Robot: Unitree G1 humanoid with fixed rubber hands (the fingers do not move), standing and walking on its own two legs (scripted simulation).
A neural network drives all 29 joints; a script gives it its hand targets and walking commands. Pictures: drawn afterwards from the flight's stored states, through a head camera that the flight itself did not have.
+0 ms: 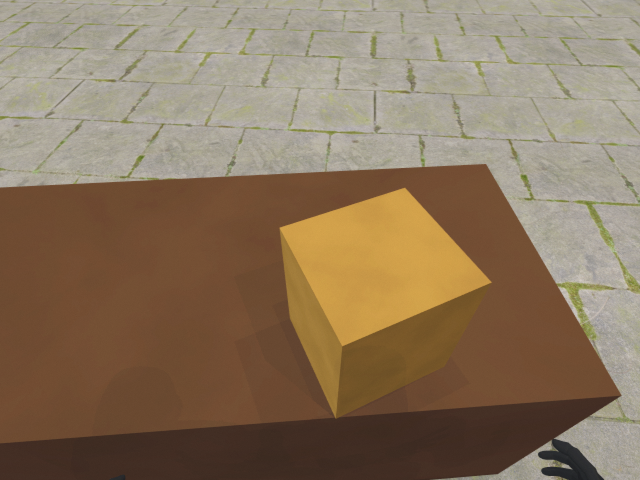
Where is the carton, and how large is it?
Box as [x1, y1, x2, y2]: [280, 188, 491, 418]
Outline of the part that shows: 405,188 280,227 290,319 336,418 444,366 491,282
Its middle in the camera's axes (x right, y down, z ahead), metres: +0.08 +0.10 +0.61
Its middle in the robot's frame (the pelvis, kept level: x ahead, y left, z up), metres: +0.39 -0.05 -0.05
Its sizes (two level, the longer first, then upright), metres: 0.210 0.200 0.250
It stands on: a pedestal, 0.60 m high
